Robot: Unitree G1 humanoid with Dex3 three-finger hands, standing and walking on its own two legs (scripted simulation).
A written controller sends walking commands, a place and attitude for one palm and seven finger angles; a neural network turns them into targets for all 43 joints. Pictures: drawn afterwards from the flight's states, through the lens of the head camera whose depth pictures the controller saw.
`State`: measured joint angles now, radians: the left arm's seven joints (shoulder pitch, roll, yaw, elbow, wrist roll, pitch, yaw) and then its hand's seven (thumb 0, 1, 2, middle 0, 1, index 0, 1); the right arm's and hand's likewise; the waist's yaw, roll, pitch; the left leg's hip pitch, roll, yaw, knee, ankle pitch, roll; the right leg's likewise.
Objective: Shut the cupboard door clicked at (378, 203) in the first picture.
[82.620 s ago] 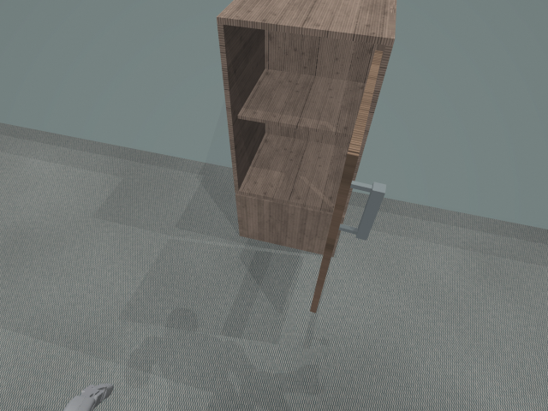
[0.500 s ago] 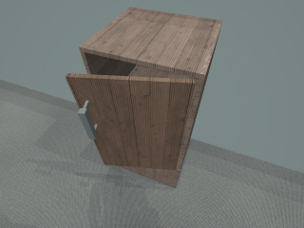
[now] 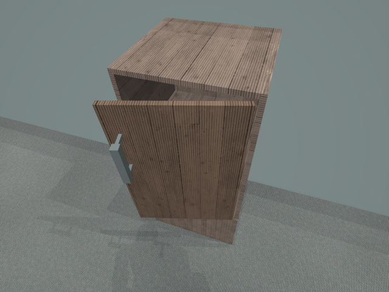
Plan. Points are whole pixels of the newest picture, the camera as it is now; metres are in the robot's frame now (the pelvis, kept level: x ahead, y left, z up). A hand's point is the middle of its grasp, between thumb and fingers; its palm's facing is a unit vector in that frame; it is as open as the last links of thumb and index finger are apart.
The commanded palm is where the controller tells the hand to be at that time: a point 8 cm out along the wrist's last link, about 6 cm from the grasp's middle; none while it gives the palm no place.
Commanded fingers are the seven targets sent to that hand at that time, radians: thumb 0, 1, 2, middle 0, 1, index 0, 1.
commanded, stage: look again from close up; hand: left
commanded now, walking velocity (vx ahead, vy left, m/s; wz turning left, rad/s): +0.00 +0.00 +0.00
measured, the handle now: (123, 159) +0.47 +0.23 -0.03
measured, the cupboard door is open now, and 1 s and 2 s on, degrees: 17 17 17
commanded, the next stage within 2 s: raise the hand and make a fist in 0.02 s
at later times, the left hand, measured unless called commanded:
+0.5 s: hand (122, 278) +0.17 +0.16 -0.05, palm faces -0.04 -1.00 +0.06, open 6.4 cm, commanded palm +0.12 +0.23 -0.06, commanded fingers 0.00 0.90 0.90 -0.55 -0.68 -0.55 -0.68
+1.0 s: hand (101, 277) +0.17 +0.20 -0.05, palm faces +0.08 -1.00 -0.04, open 4.0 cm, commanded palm +0.14 +0.24 -0.05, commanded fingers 0.00 0.90 0.90 -1.01 -1.18 -1.01 -1.18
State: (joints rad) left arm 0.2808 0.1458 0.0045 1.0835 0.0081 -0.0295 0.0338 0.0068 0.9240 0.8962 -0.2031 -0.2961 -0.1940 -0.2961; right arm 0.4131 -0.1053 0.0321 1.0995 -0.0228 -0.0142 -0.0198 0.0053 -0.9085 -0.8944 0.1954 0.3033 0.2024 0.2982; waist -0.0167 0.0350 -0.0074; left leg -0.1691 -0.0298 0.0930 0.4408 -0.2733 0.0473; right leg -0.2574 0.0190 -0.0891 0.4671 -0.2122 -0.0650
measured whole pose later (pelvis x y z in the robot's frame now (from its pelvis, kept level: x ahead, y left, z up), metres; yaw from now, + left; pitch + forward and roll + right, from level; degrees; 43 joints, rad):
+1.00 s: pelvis -0.02 +0.01 -0.10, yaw +2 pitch +17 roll -2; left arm 0.54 0.23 0.17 -0.15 -0.29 -0.32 -0.21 0.02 0.90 0.90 -0.83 -0.99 -0.82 -0.98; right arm 0.32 -0.20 0.00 0.51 0.03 -0.14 -0.03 0.02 -0.90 -0.89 0.20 0.30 0.21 0.30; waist -0.01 0.02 -0.15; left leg -0.92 0.00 0.05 1.19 -0.57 0.06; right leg -0.96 -0.01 -0.14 1.13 -0.47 -0.07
